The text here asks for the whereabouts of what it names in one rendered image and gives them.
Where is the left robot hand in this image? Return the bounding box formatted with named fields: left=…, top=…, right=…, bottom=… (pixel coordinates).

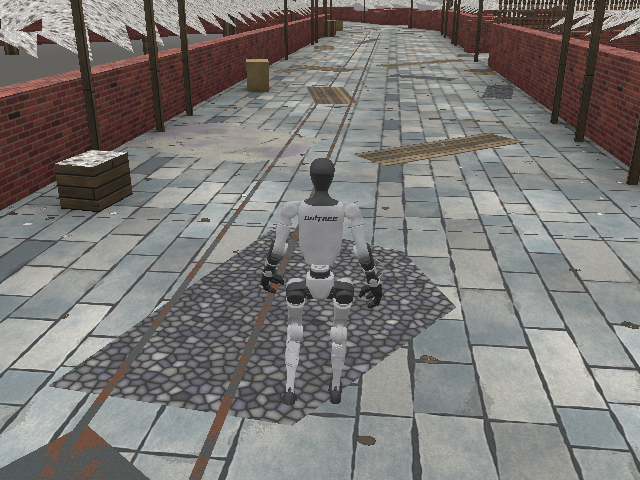
left=261, top=273, right=284, bottom=294

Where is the right robot upper arm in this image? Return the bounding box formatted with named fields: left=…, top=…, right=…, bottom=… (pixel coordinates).
left=342, top=202, right=369, bottom=259

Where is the robot head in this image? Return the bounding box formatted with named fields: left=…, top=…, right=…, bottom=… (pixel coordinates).
left=304, top=158, right=339, bottom=206

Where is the left robot thigh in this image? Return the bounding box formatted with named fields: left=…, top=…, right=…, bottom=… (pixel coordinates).
left=286, top=278, right=306, bottom=342

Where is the right robot hand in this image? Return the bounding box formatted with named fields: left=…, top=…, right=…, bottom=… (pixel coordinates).
left=359, top=284, right=383, bottom=308

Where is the right robot forearm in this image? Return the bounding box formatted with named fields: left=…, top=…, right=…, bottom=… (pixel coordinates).
left=359, top=243, right=380, bottom=287

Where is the left robot forearm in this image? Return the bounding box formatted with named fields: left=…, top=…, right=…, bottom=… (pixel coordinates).
left=263, top=240, right=282, bottom=277

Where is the left robot upper arm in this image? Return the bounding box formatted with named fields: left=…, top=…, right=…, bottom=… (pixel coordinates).
left=272, top=201, right=301, bottom=256

